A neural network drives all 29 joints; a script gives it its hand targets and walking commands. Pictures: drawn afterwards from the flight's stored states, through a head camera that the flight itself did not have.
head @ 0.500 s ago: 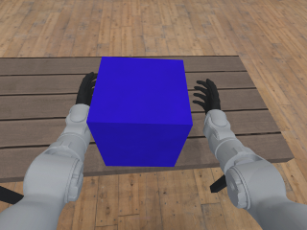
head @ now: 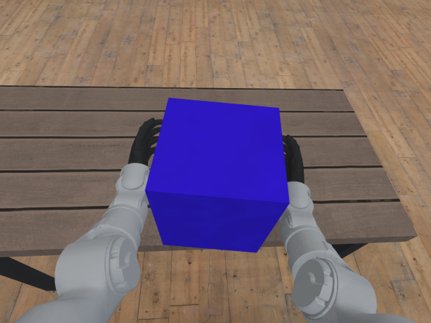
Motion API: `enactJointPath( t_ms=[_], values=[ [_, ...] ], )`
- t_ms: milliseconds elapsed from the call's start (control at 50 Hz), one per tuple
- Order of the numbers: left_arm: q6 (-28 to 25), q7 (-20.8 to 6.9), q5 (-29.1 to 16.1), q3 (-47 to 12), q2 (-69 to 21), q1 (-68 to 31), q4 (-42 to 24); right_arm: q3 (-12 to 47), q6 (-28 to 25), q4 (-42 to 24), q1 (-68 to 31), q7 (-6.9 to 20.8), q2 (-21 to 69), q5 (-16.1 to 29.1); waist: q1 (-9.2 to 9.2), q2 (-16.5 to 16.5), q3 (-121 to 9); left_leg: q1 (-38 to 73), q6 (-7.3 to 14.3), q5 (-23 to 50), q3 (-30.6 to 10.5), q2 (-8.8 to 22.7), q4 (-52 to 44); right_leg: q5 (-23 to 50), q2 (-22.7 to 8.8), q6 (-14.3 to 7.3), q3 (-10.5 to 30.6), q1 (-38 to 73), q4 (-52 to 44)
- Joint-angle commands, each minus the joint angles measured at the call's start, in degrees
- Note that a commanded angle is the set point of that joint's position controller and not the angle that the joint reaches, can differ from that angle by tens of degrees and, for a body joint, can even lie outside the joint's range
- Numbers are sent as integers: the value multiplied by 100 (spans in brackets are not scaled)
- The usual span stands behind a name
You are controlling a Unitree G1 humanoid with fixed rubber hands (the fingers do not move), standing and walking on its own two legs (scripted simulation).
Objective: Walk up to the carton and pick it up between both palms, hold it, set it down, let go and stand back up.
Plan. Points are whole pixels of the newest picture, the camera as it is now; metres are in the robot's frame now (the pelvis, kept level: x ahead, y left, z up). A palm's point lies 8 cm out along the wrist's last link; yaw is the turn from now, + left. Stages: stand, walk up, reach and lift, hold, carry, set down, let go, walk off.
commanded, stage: reach and lift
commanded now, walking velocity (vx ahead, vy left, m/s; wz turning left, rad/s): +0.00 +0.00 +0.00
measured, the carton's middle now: (216, 181) +0.39 +0.00 +0.00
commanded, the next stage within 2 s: none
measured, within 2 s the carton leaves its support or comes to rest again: leaves its support in 1.62 s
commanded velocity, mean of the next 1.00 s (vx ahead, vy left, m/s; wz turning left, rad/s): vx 0.00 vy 0.00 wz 0.00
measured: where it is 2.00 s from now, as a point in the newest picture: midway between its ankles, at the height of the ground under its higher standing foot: outside the picture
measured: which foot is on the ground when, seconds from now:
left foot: down 0.00-1.00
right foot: down 0.00-1.00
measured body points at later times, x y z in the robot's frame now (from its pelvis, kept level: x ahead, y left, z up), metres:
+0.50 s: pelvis +0.01 -0.01 +0.01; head +0.07 +0.02 +0.45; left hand +0.43 +0.15 +0.04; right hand +0.40 -0.15 +0.04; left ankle +0.01 +0.09 -0.74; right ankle -0.02 -0.14 -0.74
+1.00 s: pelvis +0.01 -0.01 +0.01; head +0.07 +0.02 +0.45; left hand +0.43 +0.15 +0.04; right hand +0.40 -0.15 +0.04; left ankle +0.01 +0.09 -0.74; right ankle -0.02 -0.14 -0.74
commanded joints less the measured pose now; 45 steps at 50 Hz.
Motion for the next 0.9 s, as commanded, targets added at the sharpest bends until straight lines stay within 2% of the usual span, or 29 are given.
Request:
enactJointPath(
  t_ms=[0,160,280,320,400,500,520,540,660,700,720,760,800,820,880],
  values=[
    [13,-796,735,-704,-3074,-2368,-298,1564,-127,-6,-2822,959,2923,-838,-7,404,-2627,2520,-698,3065,324,118,-286,1631,89,-164,-253,1187,-158],
    [247,-827,830,-537,-3096,-2310,-737,1667,-96,-69,-2695,868,3198,-850,67,110,-2574,2298,-506,2951,473,64,-494,2060,14,-63,-163,1709,-197],
    [386,-888,991,-385,-3078,-2232,-927,1673,-82,-16,-2559,769,3393,-872,106,113,-2478,1916,-393,2515,547,1,-672,2314,-91,3,-79,2129,-158],
    [399,-904,976,-418,-3125,-2252,-1035,1709,-141,-111,-2632,747,3431,-884,108,101,-2577,1849,-393,2583,551,-3,-689,2539,-79,42,-111,2243,-92],
    [450,-895,987,-440,-3141,-2205,-1048,1696,-221,-118,-2708,714,3400,-854,136,139,-2569,1841,-387,2514,569,-1,-715,2359,-79,9,-109,2199,-172],
    [536,-847,1090,-500,-3321,-2157,-1188,1647,-298,-136,-2723,696,3370,-849,165,338,-2633,2110,-457,2745,578,16,-669,2181,-8,-66,-209,1942,-265],
    [548,-839,1090,-496,-3341,-2054,-1173,1696,-318,-144,-2733,701,3359,-815,195,301,-2621,2148,-449,2837,562,27,-652,2228,3,-77,-222,1951,-269],
    [567,-847,1080,-503,-3318,-2027,-1154,1687,-314,-124,-2703,693,3362,-824,150,255,-2555,2127,-448,2823,559,25,-641,2256,-3,-67,-208,1984,-277],
    [625,-815,1135,-498,-3347,-2082,-1285,1628,-286,-129,-2679,703,3295,-820,174,318,-2576,2147,-428,2616,577,22,-752,1886,5,-91,-224,1842,-367],
    [626,-791,1107,-555,-3393,-2078,-1335,1615,-318,-173,-2703,704,3275,-837,180,377,-2626,2254,-468,2752,568,40,-720,1865,30,-115,-259,1774,-388],
    [638,-787,1124,-549,-3389,-2044,-1349,1626,-308,-145,-2676,700,3277,-826,161,306,-2606,2293,-448,2693,573,38,-744,1806,34,-108,-259,1760,-430],
    [638,-790,1143,-503,-3370,-2017,-1344,1666,-325,-207,-2692,702,3304,-815,212,303,-2601,2205,-431,2739,567,38,-735,1954,20,-98,-243,1833,-394],
    [624,-780,1126,-529,-3377,-2073,-1352,1653,-321,-161,-2683,697,3315,-854,167,274,-2638,2150,-433,2663,557,48,-766,1940,19,-82,-255,1849,-383],
    [623,-773,1149,-497,-3377,-2063,-1349,1683,-315,-119,-2665,707,3313,-820,219,319,-2582,2180,-433,2743,562,53,-760,1985,19,-97,-239,1850,-375],
    [609,-790,1089,-564,-3411,-2101,-1301,1666,-350,-133,-2702,683,3332,-817,142,268,-2676,2150,-428,2720,554,41,-735,1981,13,-96,-245,1814,-411]
  ],
)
